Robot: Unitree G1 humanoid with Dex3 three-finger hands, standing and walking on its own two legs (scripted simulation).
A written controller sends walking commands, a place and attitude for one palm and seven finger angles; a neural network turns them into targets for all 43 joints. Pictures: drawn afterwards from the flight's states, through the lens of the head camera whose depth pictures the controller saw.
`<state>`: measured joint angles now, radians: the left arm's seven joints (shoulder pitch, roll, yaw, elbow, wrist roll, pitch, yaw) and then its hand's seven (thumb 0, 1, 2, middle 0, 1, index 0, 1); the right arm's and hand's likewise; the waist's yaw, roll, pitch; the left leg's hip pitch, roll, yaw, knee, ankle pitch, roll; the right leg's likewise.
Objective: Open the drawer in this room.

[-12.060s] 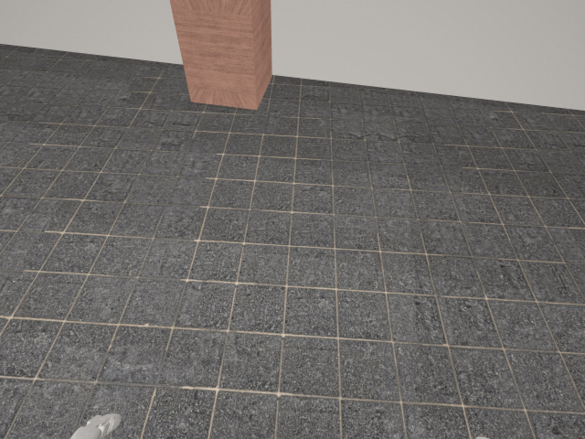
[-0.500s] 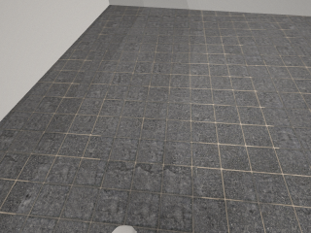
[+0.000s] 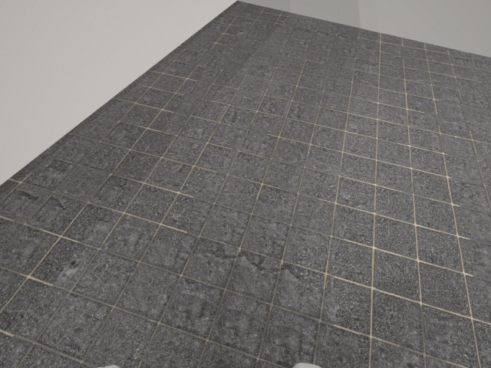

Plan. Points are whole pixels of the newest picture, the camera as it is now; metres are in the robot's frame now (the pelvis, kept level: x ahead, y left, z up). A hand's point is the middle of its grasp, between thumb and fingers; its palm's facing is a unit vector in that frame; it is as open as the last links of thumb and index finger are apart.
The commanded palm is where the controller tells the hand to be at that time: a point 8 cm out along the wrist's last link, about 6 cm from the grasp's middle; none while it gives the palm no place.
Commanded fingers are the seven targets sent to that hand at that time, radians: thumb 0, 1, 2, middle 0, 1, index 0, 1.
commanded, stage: turn or walk to find it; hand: left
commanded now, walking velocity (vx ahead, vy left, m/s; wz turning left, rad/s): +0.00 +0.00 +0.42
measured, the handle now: out of the picture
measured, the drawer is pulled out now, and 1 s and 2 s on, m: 0.00 0.00 0.00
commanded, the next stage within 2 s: none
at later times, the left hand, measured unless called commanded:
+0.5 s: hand out of the picture -0.02 +0.15 -0.16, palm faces +0.28 -0.93 -0.25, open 7.3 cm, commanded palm none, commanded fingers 0.00 0.90 0.90 -0.20 -0.30 -0.20 -0.30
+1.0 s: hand out of the picture -0.09 +0.21 -0.17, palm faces +0.45 -0.86 -0.24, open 7.4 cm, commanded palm none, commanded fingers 0.00 0.90 0.90 -0.20 -0.30 -0.20 -0.30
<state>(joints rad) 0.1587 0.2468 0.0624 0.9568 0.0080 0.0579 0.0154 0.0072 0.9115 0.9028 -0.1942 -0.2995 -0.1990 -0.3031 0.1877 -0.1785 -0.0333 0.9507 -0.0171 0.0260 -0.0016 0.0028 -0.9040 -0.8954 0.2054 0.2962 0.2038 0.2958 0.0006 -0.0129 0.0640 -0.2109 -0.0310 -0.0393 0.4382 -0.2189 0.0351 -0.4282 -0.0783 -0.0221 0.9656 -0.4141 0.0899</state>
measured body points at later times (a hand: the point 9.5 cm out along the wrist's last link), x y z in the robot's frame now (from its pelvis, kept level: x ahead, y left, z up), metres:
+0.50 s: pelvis -0.03 -0.05 +0.00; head +0.00 -0.06 +0.45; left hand -0.04 +0.20 -0.14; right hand +0.06 -0.30 -0.16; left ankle -0.09 +0.10 -0.68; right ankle +0.00 -0.14 -0.74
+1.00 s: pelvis -0.08 -0.01 +0.00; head -0.06 +0.01 +0.45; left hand -0.12 +0.26 -0.15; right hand +0.09 -0.20 -0.14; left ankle -0.09 +0.08 -0.74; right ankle -0.03 -0.16 -0.68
